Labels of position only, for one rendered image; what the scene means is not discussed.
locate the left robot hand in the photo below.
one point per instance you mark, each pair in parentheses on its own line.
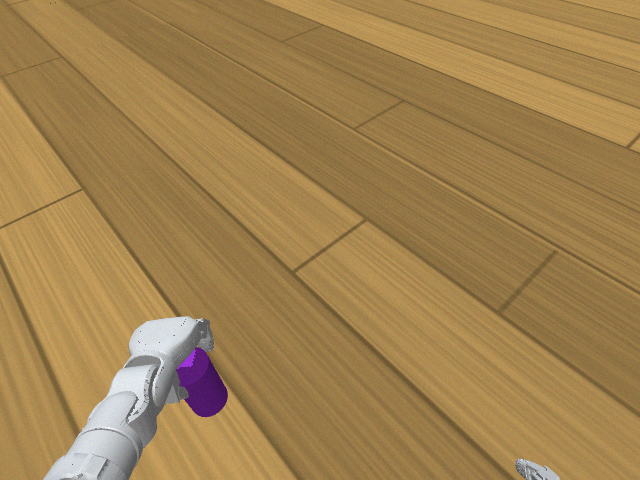
(176,337)

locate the can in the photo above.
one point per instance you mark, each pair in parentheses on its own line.
(207,393)

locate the left robot arm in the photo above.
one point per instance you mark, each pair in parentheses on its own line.
(122,424)

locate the right robot hand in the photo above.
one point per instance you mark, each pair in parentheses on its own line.
(532,471)

